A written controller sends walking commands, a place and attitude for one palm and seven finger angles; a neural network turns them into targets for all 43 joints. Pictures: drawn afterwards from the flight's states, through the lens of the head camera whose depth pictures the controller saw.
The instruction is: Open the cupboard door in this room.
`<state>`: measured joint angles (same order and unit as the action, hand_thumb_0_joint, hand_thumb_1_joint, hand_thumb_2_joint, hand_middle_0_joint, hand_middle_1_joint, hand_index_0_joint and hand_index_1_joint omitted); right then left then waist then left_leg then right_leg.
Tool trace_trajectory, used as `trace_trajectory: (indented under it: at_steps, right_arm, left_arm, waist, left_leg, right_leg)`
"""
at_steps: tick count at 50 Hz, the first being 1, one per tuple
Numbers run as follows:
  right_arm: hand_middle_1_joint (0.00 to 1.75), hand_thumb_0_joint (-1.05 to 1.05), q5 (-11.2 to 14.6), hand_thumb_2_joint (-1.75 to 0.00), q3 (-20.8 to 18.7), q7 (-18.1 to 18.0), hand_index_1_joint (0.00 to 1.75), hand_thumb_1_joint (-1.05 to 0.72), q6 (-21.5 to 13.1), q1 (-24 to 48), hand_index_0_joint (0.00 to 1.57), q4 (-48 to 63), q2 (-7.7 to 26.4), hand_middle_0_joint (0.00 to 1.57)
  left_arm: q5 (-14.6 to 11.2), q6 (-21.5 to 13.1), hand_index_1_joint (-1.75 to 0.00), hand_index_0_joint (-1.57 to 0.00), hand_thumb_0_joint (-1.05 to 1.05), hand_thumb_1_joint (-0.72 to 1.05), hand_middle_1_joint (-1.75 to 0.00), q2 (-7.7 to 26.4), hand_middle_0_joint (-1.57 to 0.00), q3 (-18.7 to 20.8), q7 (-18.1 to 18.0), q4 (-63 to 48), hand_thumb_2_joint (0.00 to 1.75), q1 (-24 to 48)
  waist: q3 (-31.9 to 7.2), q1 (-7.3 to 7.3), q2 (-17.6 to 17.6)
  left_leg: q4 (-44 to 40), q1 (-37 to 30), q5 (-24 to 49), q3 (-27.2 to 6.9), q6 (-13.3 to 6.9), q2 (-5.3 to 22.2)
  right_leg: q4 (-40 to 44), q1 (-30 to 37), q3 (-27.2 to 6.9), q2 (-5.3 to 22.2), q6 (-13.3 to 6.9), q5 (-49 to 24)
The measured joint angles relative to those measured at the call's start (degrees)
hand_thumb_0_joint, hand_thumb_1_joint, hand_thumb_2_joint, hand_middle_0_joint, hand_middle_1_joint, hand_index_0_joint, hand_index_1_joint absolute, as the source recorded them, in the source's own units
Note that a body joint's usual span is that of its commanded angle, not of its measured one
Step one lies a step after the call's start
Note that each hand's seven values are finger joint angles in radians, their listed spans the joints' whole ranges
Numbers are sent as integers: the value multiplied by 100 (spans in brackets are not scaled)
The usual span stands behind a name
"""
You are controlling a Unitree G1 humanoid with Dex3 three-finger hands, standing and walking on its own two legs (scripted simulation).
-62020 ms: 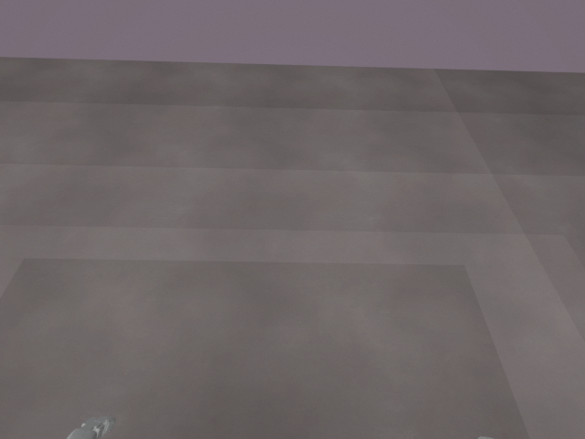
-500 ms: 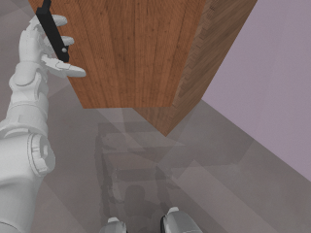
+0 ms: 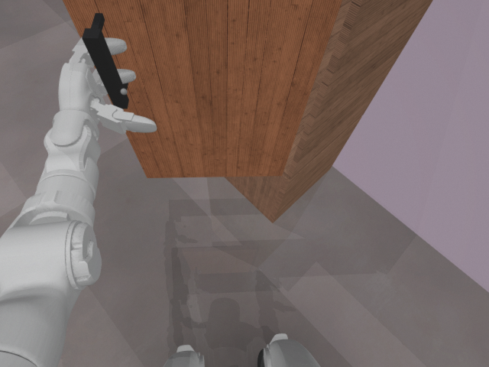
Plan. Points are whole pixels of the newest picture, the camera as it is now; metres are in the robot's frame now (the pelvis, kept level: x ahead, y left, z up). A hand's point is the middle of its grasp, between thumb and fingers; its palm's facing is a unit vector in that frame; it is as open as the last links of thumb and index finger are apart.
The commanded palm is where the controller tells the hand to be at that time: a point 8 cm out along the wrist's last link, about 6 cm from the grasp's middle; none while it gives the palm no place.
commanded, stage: slide the fingers in behind the handle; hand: left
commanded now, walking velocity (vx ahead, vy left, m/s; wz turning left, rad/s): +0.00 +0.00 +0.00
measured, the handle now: (110, 64) +0.58 +0.17 +0.11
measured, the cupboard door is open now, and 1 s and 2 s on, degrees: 49 49 49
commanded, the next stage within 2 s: move the hooked fingers beside the handle in 0.20 s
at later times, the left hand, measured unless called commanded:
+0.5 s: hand (123, 89) +0.53 +0.15 +0.11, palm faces -0.03 -1.00 -0.02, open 14.2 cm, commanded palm +0.51 +0.18 +0.11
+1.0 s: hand (116, 88) +0.53 +0.16 +0.10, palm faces -0.05 -1.00 -0.01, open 14.0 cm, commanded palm +0.51 +0.21 +0.11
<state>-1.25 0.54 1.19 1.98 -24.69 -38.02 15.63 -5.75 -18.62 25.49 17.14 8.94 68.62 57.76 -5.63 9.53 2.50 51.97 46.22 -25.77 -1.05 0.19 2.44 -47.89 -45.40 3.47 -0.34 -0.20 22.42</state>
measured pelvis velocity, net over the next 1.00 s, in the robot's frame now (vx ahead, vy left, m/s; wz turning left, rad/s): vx -0.01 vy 0.01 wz -0.03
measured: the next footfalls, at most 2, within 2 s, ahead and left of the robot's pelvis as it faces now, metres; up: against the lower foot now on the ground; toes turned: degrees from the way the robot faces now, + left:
none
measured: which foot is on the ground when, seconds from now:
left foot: down 0.00-1.00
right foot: down 0.00-1.00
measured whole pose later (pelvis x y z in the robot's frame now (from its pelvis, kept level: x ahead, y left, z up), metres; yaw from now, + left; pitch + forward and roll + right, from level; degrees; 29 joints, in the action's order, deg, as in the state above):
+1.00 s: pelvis -0.01 +0.01 +0.00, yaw -2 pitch +21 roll -3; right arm -0.8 2.1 -0.1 2.7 -25.6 -35.6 15.7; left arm -3.2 -18.0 30.9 23.3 13.4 71.2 59.2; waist -5.2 11.8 2.6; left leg 52.9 48.0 -25.8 0.6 -0.6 2.9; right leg -48.4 -47.7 1.7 -0.8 0.5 21.5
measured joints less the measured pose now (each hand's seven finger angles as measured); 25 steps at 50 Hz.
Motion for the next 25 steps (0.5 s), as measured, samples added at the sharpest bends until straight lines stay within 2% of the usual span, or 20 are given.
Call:
trace_trajectory:
  at_steps: [9, 15, 25]
  right_arm:
    - [30, 0, -1, -90, 17, 8, 30, -91, -56, 63, 20, -61, -20, 20]
    - [30, 0, -12, -90, 61, -7, 30, -91, -105, 77, 20, -94, -39, 20]
    - [30, 0, -18, -90, 95, -20, 30, -91, -107, -7, 20, -48, -23, 20]
  left_arm:
    - [-36, -66, -120, -23, -2, -50, -120, -36, -25, -146, -62, 124, 30, 117]
    - [0, -46, -120, -24, -2, -50, -120, 33, -27, -202, -40, 312, 30, 365]
    - [75, -14, -120, -27, -2, -50, -120, 169, -28, -12, 100, 353, 30, 399]
  waist:
    - [11, -31, -6]
    - [37, 4, -16]
    - [28, 84, -5]
  left_leg:
    - [33, 48, 8, -48, 8, -31]
    - [109, 172, 13, -98, 6, -57]
    - [146, 247, 13, -52, -14, -36]
  right_leg:
    - [-49, -32, 44, 29, -6, 22]
    - [-116, -130, 91, 54, -9, 34]
    - [-127, -216, 41, 32, 8, -3]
